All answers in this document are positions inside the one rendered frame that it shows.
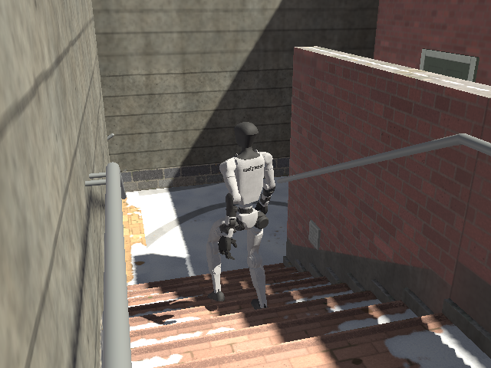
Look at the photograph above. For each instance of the robot left foot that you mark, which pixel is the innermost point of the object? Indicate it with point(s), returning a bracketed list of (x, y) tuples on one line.
[(219, 296)]

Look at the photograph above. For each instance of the robot left forearm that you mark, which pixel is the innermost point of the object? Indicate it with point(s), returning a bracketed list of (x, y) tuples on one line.
[(230, 220)]

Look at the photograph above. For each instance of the left robot hand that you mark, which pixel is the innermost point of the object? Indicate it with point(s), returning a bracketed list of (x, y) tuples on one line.
[(225, 246)]

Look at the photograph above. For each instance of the robot left upper arm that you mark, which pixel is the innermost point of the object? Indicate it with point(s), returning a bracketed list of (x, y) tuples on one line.
[(227, 169)]

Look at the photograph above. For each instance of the robot right thigh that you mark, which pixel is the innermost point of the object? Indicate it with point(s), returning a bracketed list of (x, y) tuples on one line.
[(254, 237)]

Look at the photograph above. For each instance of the right robot hand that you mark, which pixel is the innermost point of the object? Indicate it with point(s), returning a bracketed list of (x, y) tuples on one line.
[(261, 208)]

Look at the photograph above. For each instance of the robot right forearm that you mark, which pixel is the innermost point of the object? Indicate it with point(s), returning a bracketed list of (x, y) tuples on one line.
[(265, 196)]

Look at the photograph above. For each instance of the robot right upper arm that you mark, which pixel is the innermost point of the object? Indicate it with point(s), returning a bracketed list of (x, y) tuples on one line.
[(269, 182)]

